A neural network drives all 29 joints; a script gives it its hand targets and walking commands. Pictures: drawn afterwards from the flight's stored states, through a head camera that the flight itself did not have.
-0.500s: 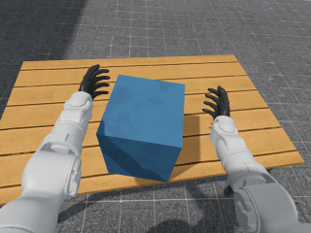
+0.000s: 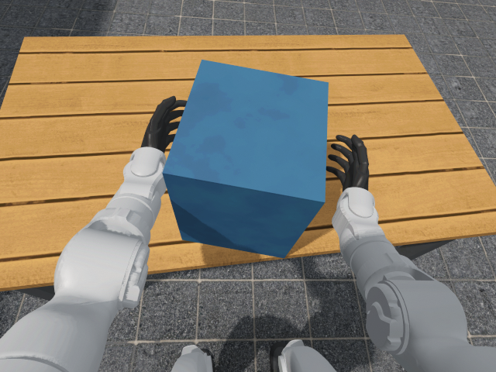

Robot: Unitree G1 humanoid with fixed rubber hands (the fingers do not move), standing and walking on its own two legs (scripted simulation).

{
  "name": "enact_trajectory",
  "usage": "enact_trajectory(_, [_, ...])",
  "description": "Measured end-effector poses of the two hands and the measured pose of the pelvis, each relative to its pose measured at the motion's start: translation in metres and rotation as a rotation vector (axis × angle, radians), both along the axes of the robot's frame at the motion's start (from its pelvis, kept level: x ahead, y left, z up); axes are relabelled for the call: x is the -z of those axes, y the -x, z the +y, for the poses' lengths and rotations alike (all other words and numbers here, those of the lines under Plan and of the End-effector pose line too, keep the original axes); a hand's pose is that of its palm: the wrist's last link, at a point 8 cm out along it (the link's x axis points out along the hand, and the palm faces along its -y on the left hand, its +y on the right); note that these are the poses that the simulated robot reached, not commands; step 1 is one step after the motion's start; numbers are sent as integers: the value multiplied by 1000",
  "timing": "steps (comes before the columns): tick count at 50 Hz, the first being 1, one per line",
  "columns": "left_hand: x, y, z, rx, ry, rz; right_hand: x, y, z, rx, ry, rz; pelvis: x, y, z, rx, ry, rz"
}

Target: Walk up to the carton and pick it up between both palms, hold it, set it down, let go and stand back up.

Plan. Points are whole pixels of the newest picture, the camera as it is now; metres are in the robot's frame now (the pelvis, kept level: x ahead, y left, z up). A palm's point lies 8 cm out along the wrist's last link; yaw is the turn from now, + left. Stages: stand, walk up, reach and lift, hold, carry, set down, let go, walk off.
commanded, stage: reach and lift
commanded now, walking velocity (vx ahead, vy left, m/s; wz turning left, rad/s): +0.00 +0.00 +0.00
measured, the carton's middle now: (247, 169) +0.44 -0.02 +0.00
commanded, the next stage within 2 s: none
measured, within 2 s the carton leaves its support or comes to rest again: neither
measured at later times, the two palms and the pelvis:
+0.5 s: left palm (164, 139) +0.47 +0.11 +0.04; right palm (339, 178) +0.39 -0.17 +0.02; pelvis +0.01 +0.00 +0.00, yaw +0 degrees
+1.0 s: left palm (162, 143) +0.47 +0.12 +0.04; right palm (338, 179) +0.39 -0.17 +0.02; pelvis +0.03 -0.01 +0.03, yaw +2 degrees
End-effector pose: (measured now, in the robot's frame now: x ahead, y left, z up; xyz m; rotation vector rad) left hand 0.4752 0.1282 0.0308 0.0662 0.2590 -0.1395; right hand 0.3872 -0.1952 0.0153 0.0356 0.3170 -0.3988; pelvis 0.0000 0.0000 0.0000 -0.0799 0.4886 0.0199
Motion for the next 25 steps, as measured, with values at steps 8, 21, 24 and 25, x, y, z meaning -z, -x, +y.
enact_trajectory(8, [1,1,-2,22,-13,1,-5,-3,-1,9,5,-32,1,-6,7,4,13,-2])
enact_trajectory(21, [-14,1,-15,29,3,-10,-10,-10,25,-33,-27,-49,-3,-7,6,-5,11,-43])
enact_trajectory(24, [-14,2,-15,27,-1,-11,-9,-8,26,1,-36,-58,-4,-6,4,-9,12,-43])
enact_trajectory(25, [-14,2,-15,28,-4,-12,-8,-8,26,0,-29,-60,-5,-5,4,-10,12,-45])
